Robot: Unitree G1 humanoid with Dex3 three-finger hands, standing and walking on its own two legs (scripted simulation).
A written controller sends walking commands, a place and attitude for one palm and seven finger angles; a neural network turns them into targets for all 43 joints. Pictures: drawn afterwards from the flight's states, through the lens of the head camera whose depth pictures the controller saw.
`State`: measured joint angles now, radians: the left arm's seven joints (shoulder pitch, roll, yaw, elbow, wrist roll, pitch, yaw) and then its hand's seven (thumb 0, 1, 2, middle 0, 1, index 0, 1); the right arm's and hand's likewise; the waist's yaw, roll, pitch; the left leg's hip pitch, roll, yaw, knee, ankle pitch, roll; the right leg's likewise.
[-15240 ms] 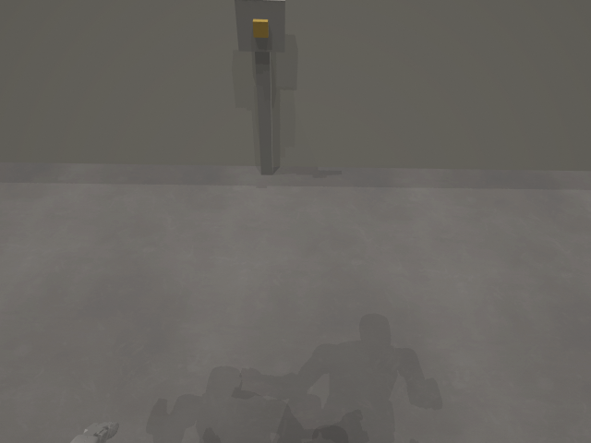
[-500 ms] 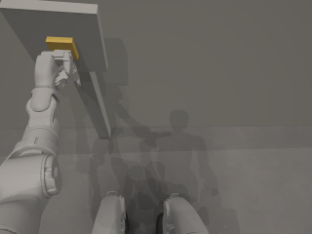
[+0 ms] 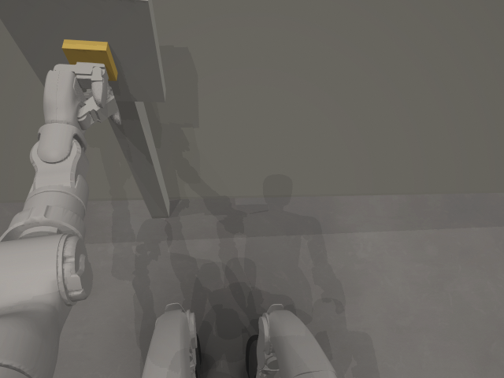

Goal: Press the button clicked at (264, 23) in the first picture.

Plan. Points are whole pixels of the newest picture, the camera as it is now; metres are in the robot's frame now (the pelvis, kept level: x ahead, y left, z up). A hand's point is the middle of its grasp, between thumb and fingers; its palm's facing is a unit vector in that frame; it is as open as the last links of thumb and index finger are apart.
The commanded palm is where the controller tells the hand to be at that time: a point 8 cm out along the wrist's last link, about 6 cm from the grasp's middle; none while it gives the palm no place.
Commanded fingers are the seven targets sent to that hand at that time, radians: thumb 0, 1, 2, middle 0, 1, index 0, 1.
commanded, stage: pull the fist back off the button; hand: left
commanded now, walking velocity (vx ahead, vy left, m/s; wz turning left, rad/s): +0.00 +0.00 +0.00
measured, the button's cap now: (92, 57) +0.57 +0.20 +0.10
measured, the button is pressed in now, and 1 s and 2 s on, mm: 8 0 0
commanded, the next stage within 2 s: draw the hand back to the body in 0.90 s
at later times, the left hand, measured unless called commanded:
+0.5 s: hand (111, 114) +0.50 +0.18 +0.06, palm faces +0.02 -1.00 -0.01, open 3.3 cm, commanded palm +0.46 +0.22 +0.07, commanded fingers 0.00 0.90 0.90 -1.30 -1.50 -1.30 -1.50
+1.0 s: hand (105, 155) +0.43 +0.18 +0.06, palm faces +0.00 -1.00 -0.01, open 3.1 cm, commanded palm +0.40 +0.23 +0.07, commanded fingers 0.00 0.90 0.90 -1.30 -1.50 -1.30 -1.50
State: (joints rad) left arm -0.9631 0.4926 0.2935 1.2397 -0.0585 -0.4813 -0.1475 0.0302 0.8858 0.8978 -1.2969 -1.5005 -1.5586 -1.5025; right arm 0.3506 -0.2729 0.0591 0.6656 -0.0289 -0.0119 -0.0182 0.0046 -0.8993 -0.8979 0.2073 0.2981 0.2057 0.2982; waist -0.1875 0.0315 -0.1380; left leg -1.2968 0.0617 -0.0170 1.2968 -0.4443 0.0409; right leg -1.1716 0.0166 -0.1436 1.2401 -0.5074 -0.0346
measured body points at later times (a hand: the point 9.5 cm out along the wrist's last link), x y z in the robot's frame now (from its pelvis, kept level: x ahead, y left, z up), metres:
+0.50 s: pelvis +0.03 +0.00 +0.02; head +0.15 +0.03 +0.45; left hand +0.49 +0.23 +0.06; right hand +0.08 -0.26 -0.09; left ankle +0.08 +0.10 -0.61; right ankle +0.04 -0.11 -0.61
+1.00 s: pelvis +0.05 +0.00 +0.03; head +0.15 +0.02 +0.47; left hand +0.42 +0.23 +0.06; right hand +0.20 -0.25 -0.07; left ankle +0.08 +0.10 -0.61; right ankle +0.04 -0.11 -0.61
